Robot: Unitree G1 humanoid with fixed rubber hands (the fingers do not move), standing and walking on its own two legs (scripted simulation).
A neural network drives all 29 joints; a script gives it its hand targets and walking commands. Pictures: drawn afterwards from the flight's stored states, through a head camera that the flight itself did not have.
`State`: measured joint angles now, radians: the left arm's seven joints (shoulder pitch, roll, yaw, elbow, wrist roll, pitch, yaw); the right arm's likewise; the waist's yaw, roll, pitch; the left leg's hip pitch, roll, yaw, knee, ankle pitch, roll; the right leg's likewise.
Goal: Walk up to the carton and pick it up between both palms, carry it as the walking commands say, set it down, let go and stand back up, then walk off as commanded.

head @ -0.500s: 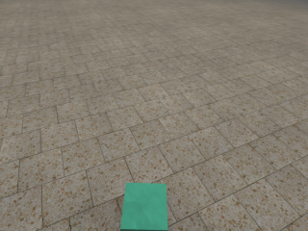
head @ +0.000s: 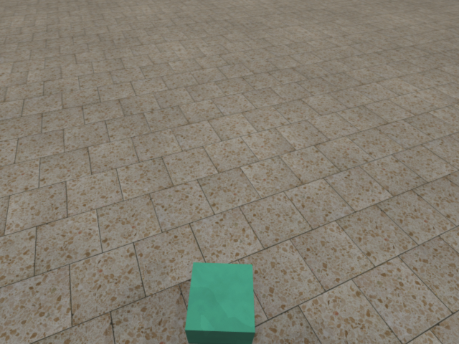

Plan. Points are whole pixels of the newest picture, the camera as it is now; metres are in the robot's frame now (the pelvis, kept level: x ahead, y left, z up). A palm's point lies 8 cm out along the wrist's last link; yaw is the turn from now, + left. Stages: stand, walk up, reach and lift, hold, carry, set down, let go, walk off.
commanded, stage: stand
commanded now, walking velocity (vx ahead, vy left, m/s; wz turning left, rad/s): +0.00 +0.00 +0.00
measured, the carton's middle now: (221, 302) +0.46 +0.02 -0.69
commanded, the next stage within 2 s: walk off in 0.14 s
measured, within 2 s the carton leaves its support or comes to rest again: neither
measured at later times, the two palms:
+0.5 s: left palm out of the picture +0.06 +0.28 -0.13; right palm out of the picture +0.05 -0.26 -0.13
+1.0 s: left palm (142, 325) +0.21 +0.18 -0.14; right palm (367, 335) +0.19 -0.29 -0.16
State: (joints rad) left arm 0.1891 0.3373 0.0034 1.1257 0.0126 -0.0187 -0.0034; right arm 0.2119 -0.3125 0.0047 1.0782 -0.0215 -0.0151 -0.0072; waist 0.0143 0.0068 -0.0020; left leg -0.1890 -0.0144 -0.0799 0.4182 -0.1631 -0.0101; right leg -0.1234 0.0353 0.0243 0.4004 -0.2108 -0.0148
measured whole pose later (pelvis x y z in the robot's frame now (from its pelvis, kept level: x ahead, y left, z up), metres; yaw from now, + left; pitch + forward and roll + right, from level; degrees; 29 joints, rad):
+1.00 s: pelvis +0.22 -0.05 -0.01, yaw +3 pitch -2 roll +0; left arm 0.32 0.16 0.01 1.10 0.02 -0.08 0.01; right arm 0.38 -0.20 -0.03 1.14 -0.04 -0.01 0.02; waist 0.02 0.05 -0.03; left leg -0.40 0.07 0.04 1.14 -0.37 0.01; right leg -0.11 0.01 -0.15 0.48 -0.34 -0.06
